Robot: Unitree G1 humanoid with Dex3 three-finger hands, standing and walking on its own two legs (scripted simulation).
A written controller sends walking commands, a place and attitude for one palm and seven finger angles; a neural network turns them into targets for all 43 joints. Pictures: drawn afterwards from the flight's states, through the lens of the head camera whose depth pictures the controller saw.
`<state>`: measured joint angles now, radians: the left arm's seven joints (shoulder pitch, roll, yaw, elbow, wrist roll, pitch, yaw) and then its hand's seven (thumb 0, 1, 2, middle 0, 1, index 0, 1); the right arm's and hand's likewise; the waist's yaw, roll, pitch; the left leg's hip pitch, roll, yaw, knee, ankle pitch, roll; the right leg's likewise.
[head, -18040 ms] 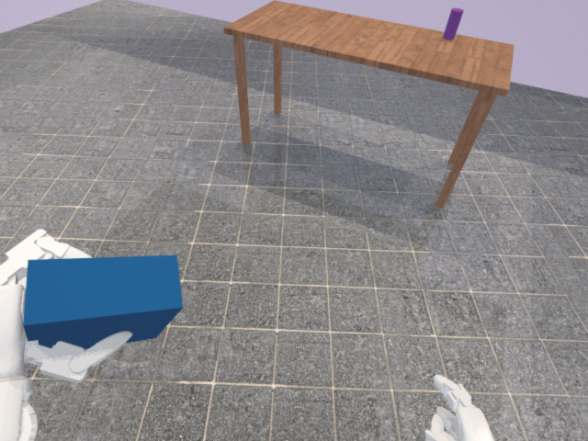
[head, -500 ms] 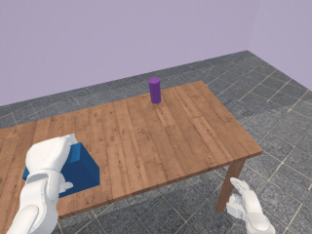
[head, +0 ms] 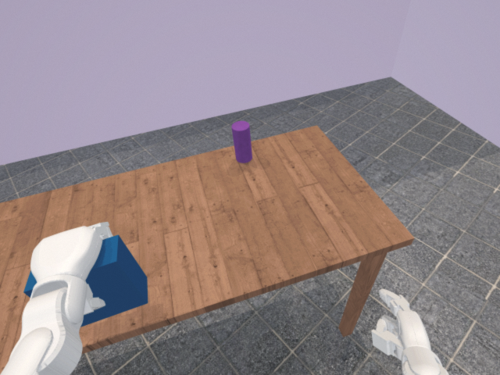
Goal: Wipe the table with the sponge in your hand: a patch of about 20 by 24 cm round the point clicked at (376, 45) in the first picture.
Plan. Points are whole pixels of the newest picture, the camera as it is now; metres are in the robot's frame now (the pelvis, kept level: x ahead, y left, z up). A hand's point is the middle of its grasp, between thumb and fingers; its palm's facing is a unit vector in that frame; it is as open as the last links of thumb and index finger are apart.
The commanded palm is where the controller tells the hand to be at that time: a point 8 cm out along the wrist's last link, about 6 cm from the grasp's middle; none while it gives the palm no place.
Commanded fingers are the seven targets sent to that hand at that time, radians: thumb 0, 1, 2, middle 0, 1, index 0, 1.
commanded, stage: move the sponge above the wiping area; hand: left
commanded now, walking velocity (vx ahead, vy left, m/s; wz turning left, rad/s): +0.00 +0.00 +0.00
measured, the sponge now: (99, 290) +0.21 +0.31 +0.02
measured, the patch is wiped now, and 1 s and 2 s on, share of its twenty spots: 0.00 0.00 0.00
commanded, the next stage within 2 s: lower the sponge onto the table in 1.96 s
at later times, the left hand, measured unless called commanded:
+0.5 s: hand (89, 273) +0.22 +0.32 +0.04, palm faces -0.06 -0.10 -0.99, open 10.0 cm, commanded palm +0.21 +0.31 +0.11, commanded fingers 0.00 0.10 1.30 -1.20 -1.60 -1.20 -1.60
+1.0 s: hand (97, 277) +0.23 +0.32 +0.02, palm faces -0.08 -0.09 -0.99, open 10.0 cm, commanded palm +0.21 +0.32 +0.09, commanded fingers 0.00 0.10 1.30 -1.20 -1.60 -1.20 -1.60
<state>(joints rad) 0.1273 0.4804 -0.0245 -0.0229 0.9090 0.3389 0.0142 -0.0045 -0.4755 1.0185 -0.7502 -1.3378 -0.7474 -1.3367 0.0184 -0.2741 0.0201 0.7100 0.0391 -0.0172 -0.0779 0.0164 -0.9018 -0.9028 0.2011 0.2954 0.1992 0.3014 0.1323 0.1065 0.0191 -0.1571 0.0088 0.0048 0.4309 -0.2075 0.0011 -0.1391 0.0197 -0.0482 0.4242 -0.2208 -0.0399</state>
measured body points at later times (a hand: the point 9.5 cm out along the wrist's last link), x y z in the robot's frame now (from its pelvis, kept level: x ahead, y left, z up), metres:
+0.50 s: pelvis +0.00 +0.02 +0.00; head +0.00 -0.02 +0.45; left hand +0.22 +0.32 +0.10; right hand +0.25 -0.19 -0.09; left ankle +0.02 +0.12 -0.74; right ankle +0.01 -0.10 -0.74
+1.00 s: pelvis +0.01 +0.02 +0.00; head +0.00 -0.01 +0.45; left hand +0.23 +0.32 +0.08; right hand +0.24 -0.19 -0.09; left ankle +0.02 +0.12 -0.74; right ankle +0.01 -0.10 -0.74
